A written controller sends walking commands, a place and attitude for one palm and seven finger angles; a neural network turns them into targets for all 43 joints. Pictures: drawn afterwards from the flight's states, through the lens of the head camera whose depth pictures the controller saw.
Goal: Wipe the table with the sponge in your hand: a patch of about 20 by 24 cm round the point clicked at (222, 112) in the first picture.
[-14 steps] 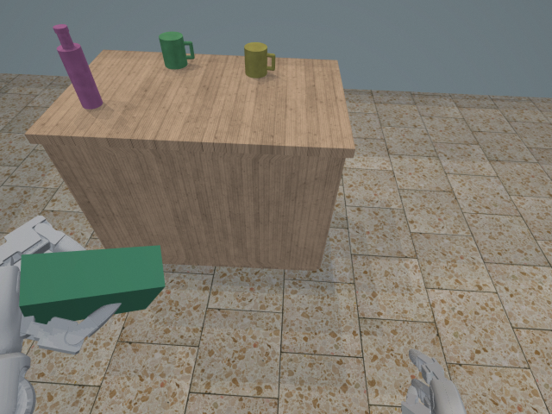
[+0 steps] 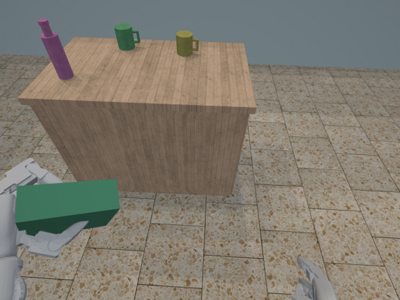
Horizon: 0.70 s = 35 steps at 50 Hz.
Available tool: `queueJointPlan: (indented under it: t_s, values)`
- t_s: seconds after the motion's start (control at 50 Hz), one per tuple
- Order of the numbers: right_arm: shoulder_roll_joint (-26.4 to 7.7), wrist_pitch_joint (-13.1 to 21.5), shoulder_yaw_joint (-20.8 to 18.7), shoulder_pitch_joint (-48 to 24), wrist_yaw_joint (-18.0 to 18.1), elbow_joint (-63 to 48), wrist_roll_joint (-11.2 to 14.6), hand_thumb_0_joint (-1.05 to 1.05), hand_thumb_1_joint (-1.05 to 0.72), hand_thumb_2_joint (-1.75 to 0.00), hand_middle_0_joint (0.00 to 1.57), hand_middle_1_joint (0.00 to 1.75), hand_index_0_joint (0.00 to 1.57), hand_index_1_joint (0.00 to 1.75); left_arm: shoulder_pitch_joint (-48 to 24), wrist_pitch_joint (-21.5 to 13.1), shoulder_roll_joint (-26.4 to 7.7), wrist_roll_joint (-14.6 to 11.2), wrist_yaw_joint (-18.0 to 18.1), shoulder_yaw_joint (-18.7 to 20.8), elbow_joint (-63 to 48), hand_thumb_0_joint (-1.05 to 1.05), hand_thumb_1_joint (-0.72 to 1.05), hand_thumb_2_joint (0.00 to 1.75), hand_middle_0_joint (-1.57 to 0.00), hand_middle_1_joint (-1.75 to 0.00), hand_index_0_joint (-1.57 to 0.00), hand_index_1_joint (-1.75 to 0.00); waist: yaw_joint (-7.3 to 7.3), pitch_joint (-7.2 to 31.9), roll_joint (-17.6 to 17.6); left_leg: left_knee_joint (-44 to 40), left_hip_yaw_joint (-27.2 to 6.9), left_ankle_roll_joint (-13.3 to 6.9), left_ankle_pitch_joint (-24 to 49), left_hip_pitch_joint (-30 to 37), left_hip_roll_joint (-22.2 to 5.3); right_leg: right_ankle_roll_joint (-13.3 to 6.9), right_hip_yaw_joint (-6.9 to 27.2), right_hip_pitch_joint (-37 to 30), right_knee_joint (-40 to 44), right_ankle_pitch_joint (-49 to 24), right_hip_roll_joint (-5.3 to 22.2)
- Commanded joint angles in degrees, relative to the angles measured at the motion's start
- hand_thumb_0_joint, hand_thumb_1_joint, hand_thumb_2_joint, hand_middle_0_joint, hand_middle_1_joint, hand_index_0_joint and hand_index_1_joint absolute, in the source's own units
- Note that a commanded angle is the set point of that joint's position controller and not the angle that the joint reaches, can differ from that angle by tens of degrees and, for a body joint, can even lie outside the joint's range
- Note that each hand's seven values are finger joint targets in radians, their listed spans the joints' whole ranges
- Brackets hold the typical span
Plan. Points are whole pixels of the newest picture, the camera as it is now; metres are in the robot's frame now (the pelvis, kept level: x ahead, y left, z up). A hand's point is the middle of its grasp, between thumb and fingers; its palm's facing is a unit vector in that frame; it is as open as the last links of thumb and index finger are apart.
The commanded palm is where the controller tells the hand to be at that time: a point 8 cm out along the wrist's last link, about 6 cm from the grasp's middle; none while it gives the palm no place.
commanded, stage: look at it before walking up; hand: left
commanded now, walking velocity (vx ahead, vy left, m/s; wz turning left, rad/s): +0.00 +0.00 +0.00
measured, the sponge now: (84, 207) +0.23 +0.20 +0.14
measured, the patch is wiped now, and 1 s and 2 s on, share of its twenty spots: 0.00 0.00 0.00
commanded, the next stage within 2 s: turn to face it in 0.12 s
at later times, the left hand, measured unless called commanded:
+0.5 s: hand (63, 206) +0.22 +0.23 +0.15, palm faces +0.37 -0.85 -0.36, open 8.9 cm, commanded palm +0.17 +0.26 +0.17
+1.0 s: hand (114, 200) +0.23 +0.15 +0.15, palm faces +0.20 -0.87 -0.44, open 8.9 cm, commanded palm +0.20 +0.19 +0.17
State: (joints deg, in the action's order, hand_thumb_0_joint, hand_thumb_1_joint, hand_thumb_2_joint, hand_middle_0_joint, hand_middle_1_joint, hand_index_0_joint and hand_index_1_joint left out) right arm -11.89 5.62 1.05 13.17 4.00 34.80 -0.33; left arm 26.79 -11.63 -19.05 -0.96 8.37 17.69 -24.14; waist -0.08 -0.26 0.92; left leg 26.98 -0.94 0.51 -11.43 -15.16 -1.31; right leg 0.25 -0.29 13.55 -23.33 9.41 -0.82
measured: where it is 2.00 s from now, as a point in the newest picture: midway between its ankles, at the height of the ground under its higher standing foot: outside the picture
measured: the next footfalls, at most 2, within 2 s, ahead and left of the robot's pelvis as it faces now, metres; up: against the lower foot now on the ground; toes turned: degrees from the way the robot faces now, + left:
left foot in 1.40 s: -0.02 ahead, +0.07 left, +0.00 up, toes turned -17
right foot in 1.64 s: -0.02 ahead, -0.17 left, +0.00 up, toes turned -26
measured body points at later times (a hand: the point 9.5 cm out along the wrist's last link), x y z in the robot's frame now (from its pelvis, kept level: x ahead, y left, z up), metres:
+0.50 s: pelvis -0.02 +0.00 -0.01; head +0.00 +0.00 +0.44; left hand +0.19 +0.27 +0.17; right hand +0.15 -0.24 -0.08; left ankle +0.03 +0.12 -0.74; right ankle +0.03 -0.12 -0.74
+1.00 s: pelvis -0.03 -0.03 -0.02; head -0.04 -0.05 +0.42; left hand +0.22 +0.20 +0.17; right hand +0.06 -0.29 -0.12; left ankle +0.03 +0.12 -0.74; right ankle -0.02 -0.12 -0.74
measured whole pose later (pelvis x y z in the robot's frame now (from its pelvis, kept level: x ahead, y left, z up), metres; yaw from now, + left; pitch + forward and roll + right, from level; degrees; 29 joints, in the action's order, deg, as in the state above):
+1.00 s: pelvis -0.03 -0.03 -0.02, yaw -17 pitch -1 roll +2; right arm -11.2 5.4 0.0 14.6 2.4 32.8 0.4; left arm 27.9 -11.2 -19.9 -1.8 8.3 21.3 -25.2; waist 1.4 -0.8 1.1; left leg 38.7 10.0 3.2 -18.0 -18.2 -7.8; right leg 2.0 -0.7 22.3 -43.8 22.4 -0.8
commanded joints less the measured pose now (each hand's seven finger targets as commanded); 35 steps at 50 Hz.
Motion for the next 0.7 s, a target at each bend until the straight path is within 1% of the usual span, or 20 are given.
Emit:
queueJointPlan:
  t_s: [0.0, 0.02, 0.04, 0.08, 0.1, 0.12, 0.2, 0.3, 0.36, 0.4, 0.46, 0.48, 0.5, 0.52, 0.56, 0.58, 0.6, 0.64, 0.66, 0.68]
  values:
    - [-6.9, 3.3, -2.6, -5.5, 0.5, -9.0, 0.2, 0.0, -0.9, -0.9, 0.2, 0.3, 0.2, 0.3, -4.2, -3.3, -9.9, -0.6, 1.3, 6.6, -11.7, 0.0, 0.1, 1.3, -1.2, -1.6, -1.2, -1.6, 0.1, 5.6, 1.7, -5.6, -0.1, -0.3, 0.1, -1.8, -1.1, 0.0, 2.8, -3.9, 4.8, 1.1, 1.6]
    - [-6.6, 3.3, -2.3, -5.5, 0.5, -9.1, 0.2, 0.0, -0.9, -0.9, 0.2, 0.3, 0.2, 0.3, -4.3, -3.4, -9.3, -0.6, 1.3, 6.0, -12.0, 0.0, 0.1, 1.3, -1.2, -1.6, -1.2, -1.6, 0.07, 5.5, 1.4, -5.9, -0.3, -0.4, -0.1, -1.9, -1.2, 0.1, 2.6, -4.2, 4.7, 1.4, 1.6]
    - [-6.7, 3.2, -2.4, -5.3, 0.5, -9.0, 0.2, 0.0, -0.9, -0.9, 0.2, 0.3, 0.2, 0.3, -4.0, -3.5, -9.4, -0.6, 1.3, 6.2, -11.7, 0.0, 0.1, 1.3, -1.2, -1.6, -1.2, -1.6, 0.07, 5.7, 2.2, -6.1, -0.4, -0.5, 0.2, -2.0, -1.4, 0.0, 2.5, -4.5, 4.4, 1.1, 1.6]
    - [-6.6, 3.2, -2.4, -5.1, 0.5, -9.0, 0.3, 0.0, -0.9, -0.9, 0.2, 0.3, 0.2, 0.3, -3.8, -3.4, -9.3, -0.7, 1.3, 6.2, -11.5, 0.0, 0.1, 1.3, -1.2, -1.6, -1.2, -1.6, 0.1, 6.2, 1.4, -5.8, -0.2, -0.6, 1.0, -1.7, -1.3, 0.1, 2.4, -5.0, 4.2, -0.2, 1.6]
    - [-6.8, 3.2, -2.6, -5.4, 0.6, -9.0, 0.2, 0.0, -0.9, -0.9, 0.2, 0.3, 0.2, 0.3, -4.0, -3.4, -10.0, -0.7, 1.3, 6.7, -11.4, 0.0, 0.1, 1.3, -1.2, -1.6, -1.2, -1.6, 0.12, 6.0, 1.5, -5.8, 0.0, -0.3, 0.7, -1.8, -1.1, 0.1, 2.4, -4.7, 4.8, 0.4, 1.6]
    - [-6.6, 3.2, -2.4, -5.4, 0.5, -9.1, 0.3, 0.0, -0.9, -0.9, 0.2, 0.3, 0.2, 0.3, -4.0, -3.4, -9.3, -0.7, 1.2, 5.9, -11.9, 0.0, 0.1, 1.3, -1.2, -1.6, -1.2, -1.6, 0.06, 5.9, 1.6, -5.8, -0.1, -0.4, 0.9, -1.5, -1.2, 0.1, 2.5, -4.6, 4.6, 0.3, 1.5]
    - [-6.9, 3.3, -2.6, -5.6, 0.5, -9.1, 0.3, 0.0, -0.9, -0.9, 0.2, 0.3, 0.2, 0.3, -4.4, -3.4, -9.8, -0.7, 1.2, 6.3, -12.4, 0.0, 0.1, 1.3, -1.2, -1.6, -1.2, -1.6, 0.11, 6.1, 2.1, -6.1, -0.1, -0.3, 1.5, -1.5, -1.2, 0.2, 2.1, -5.0, 4.4, -0.1, 1.2]
    - [-7.0, 3.1, -2.9, -6.2, 0.2, -9.8, 0.4, 0.0, -0.9, -0.9, 0.2, 0.3, 0.2, 0.3, -5.4, -3.4, -9.1, -0.6, 1.4, 6.3, -12.8, 0.0, 0.1, 1.3, -1.2, -1.6, -1.2, -1.6, 0.69, 4.8, 3.5, -6.0, 0.5, 0.2, -0.4, -1.4, -4.0, -0.1, 5.2, -0.4, 1.7, 0.0, 0.0]
    - [-6.9, 3.0, -3.0, -6.2, -0.1, -10.1, 0.5, 0.0, -0.9, -0.9, 0.2, 0.3, 0.2, 0.3, -6.3, -3.3, -7.9, -0.5, 1.7, 5.6, -12.2, 0.0, 0.1, 1.3, -1.2, -1.6, -1.2, -1.6, 1.16, 4.4, 3.6, -6.1, 0.1, -0.5, -5.7, -3.3, -6.5, -0.2, 6.7, 1.7, -2.2, 1.8, -0.2]
    - [-7.0, 3.0, -3.4, -6.5, -0.2, -10.4, 0.5, 0.0, -0.9, -0.9, 0.2, 0.3, 0.2, 0.3, -7.9, -3.3, -8.0, -0.3, 2.0, 5.7, -13.4, 0.0, 0.1, 1.3, -1.2, -1.6, -1.2, -1.6, 1.34, 4.8, 4.4, -5.6, 0.1, -0.6, -8.9, -3.9, -7.4, -0.4, 7.7, 3.2, -4.3, 2.7, -0.5]
    - [-6.9, 2.7, -3.3, -6.5, -0.4, -11.1, 0.6, 0.0, -0.9, -0.9, 0.2, 0.3, 0.2, 0.3, -7.9, -3.4, -8.0, -0.4, 2.0, 5.9, -14.2, 0.0, 0.1, 1.3, -1.2, -1.6, -1.2, -1.6, 1.55, 5.4, 5.3, -5.2, -0.8, -1.6, -12.2, -5.5, -9.5, -0.4, 8.0, 4.2, -9.5, 3.6, -0.5]
    - [-6.7, 2.7, -3.4, -6.5, -0.5, -11.3, 0.7, 0.0, -0.9, -0.9, 0.2, 0.3, 0.2, 0.3, -7.7, -3.4, -8.1, -0.5, 2.0, 6.4, -14.7, 0.0, 0.1, 1.3, -1.2, -1.6, -1.2, -1.6, 1.64, 5.9, 5.3, -4.1, -0.4, -1.9, -11.7, -5.4, -9.8, -0.5, 8.3, 4.6, -10.7, 3.0, -0.3]
    - [-6.8, 2.6, -3.6, -6.7, -0.5, -11.4, 0.7, 0.0, -0.9, -0.9, 0.2, 0.3, 0.2, 0.3, -7.4, -3.3, -9.0, -0.5, 2.0, 7.2, -15.3, 0.0, 0.1, 1.3, -1.2, -1.6, -1.2, -1.6, 1.77, 6.3, 4.9, -2.8, 0.2, -1.7, -12.2, -4.9, -9.7, -0.7, 9.2, 5.8, -10.9, 3.2, -0.2]
    - [-6.5, 2.5, -3.5, -6.5, -0.7, -11.7, 0.7, 0.0, -0.9, -0.9, 0.2, 0.3, 0.2, 0.3, -7.3, -3.5, -8.7, -0.6, 1.9, 7.0, -16.4, 0.0, 0.1, 1.3, -1.2, -1.6, -1.2, -1.6, 1.63, 6.5, 4.1, -1.2, 0.7, -1.7, -11.5, -4.8, -9.4, -0.9, 10.0, 6.5, -10.8, 2.6, 0.4]
    - [-6.3, 2.2, -3.5, -6.1, -0.9, -11.9, 0.6, 0.0, -0.9, -0.9, 0.2, 0.3, 0.2, 0.3, -6.5, -3.6, -9.4, -0.8, 1.8, 7.8, -17.1, 0.0, 0.1, 1.3, -1.2, -1.6, -1.2, -1.6, 1.51, 7.1, 1.8, 2.9, 2.6, -1.0, -11.4, -3.5, -7.5, -1.9, 13.3, 8.9, -8.5, 2.4, 2.3]
    - [-5.9, 2.0, -3.6, -5.7, -1.0, -11.9, 0.5, 0.0, -0.9, -0.9, 0.2, 0.3, 0.2, 0.3, -5.7, -3.6, -10.1, -0.9, 1.9, 8.5, -16.8, 0.0, 0.1, 1.3, -1.2, -1.6, -1.2, -1.6, 1.35, 7.0, -1.7, 5.9, 3.6, -0.5, -12.3, -2.7, -5.9, -2.7, 16.4, 10.7, -5.8, 2.4, 3.8]
    - [-5.9, 1.8, -4.0, -5.4, -1.2, -11.8, 0.4, 0.0, -0.9, -0.9, 0.2, 0.3, 0.2, 0.3, -5.6, -3.7, -10.8, -1.0, 1.9, 9.3, -17.5, 0.0, 0.1, 1.3, -1.2, -1.6, -1.2, -1.6, 1.04, 7.9, -4.2, 9.0, 4.7, 0.3, -13.1, -1.2, -4.0, -3.8, 20.1, 12.1, -2.9, 2.9, 5.6]
    - [-5.0, 1.3, -3.7, -4.8, -1.7, -11.6, 0.2, 0.0, -0.9, -0.9, 0.2, 0.3, 0.2, 0.3, -3.7, -3.9, -11.1, -1.2, 2.0, 10.0, -16.6, 0.0, 0.1, 1.3, -1.2, -1.6, -1.2, -1.6, 0.59, 8.4, -7.9, 13.0, 5.1, 1.1, -13.0, -0.5, -2.0, -5.7, 25.7, 12.0, 1.0, 2.4, 9.1]
    - [-4.8, 0.9, -3.6, -5.0, -1.9, -11.5, 0.2, 0.0, -0.9, -0.9, 0.2, 0.3, 0.2, 0.3, -3.4, -3.9, -11.0, -1.2, 2.0, 9.9, -16.7, 0.0, 0.1, 1.3, -1.2, -1.6, -1.2, -1.6, 0.52, 8.7, -8.0, 13.0, 4.7, 1.4, -12.5, -0.6, -1.7, -6.5, 27.0, 11.1, 1.6, 1.5, 10.0]
    - [-4.8, 0.7, -3.5, -5.2, -2.0, -11.5, 0.2, 0.0, -0.9, -0.9, 0.2, 0.3, 0.2, 0.3, -3.0, -4.0, -11.4, -1.2, 2.1, 10.5, -17.0, 0.0, 0.1, 1.3, -1.2, -1.6, -1.2, -1.6, 0.56, 8.9, -8.0, 11.1, 4.2, 1.4, -11.4, -0.3, -1.9, -6.7, 26.6, 9.8, 1.0, -0.6, 10.0]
